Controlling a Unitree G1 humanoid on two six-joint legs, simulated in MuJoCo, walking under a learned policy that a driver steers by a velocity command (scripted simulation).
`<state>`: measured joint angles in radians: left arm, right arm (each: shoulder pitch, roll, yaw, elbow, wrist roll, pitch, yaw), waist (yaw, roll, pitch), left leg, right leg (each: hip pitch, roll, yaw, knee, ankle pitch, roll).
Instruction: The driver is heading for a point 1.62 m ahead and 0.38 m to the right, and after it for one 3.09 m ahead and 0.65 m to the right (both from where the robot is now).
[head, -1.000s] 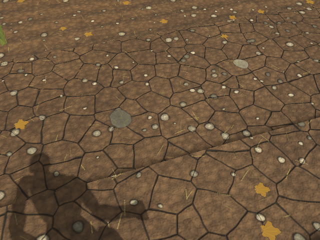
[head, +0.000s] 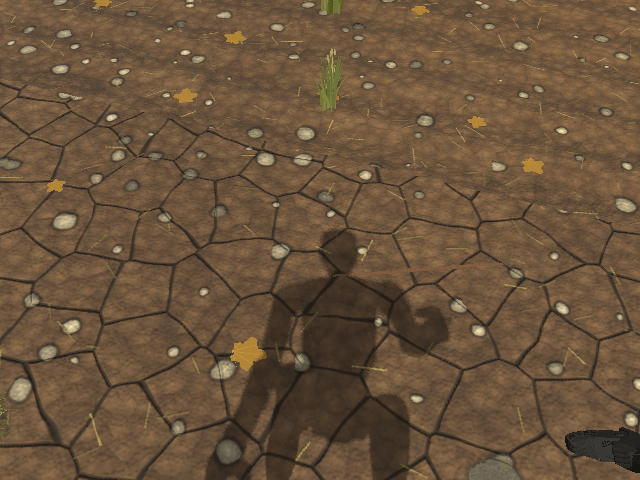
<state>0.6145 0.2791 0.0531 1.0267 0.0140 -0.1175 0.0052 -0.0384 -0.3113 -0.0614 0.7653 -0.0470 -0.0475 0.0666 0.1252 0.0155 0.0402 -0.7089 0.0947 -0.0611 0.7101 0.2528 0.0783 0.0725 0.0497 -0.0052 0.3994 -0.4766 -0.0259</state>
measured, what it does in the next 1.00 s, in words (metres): goes down, turning right: left foot 0.18 m lower, then right foot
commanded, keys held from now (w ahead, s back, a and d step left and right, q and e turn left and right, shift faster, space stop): w+e+shift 0.58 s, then w+shift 0.16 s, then shift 0.26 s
